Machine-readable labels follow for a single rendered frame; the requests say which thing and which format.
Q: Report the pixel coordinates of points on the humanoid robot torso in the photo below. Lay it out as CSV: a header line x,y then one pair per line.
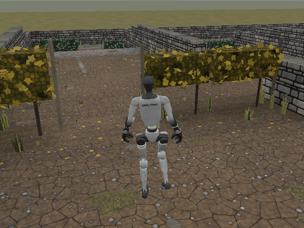
x,y
150,110

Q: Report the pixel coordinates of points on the right robot hand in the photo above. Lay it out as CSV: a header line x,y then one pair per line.
x,y
178,136

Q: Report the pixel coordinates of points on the left robot forearm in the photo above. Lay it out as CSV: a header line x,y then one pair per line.
x,y
126,126

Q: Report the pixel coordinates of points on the right robot forearm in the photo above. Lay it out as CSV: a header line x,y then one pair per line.
x,y
175,126

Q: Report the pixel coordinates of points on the left robot hand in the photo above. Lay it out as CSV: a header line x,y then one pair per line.
x,y
129,135

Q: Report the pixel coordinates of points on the robot right foot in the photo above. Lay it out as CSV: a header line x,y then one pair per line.
x,y
166,186

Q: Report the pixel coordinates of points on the robot left upper arm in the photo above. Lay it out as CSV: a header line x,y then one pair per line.
x,y
132,109

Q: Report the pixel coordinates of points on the robot right upper arm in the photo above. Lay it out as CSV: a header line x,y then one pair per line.
x,y
167,107

